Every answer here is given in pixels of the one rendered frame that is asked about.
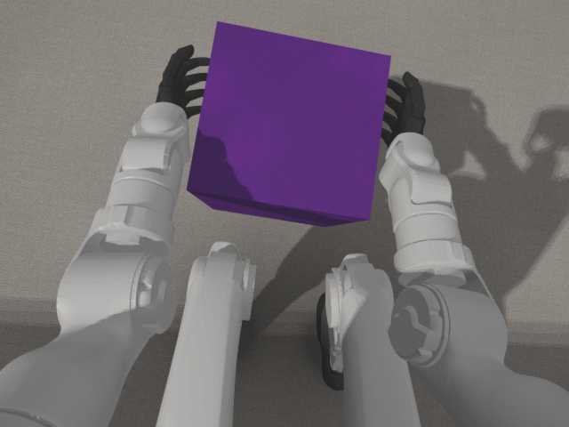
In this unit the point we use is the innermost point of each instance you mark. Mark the robot right forearm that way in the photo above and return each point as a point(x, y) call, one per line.
point(429, 247)

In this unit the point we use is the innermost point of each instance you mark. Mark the robot left thigh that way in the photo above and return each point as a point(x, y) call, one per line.
point(201, 383)

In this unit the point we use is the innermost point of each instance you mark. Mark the left robot upper arm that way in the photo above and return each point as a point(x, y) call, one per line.
point(110, 304)

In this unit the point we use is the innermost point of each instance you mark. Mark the robot left hand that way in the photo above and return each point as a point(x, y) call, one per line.
point(175, 82)

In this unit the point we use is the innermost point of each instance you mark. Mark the right robot upper arm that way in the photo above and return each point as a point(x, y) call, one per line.
point(455, 340)

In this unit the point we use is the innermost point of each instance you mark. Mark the robot right hand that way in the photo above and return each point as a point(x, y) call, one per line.
point(409, 113)

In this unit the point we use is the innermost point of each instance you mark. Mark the left robot shin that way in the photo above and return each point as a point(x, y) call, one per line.
point(200, 263)

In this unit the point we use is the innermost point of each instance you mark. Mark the robot left forearm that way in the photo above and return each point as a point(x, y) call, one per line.
point(138, 214)

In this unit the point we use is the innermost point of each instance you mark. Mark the carton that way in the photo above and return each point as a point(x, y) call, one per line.
point(289, 128)

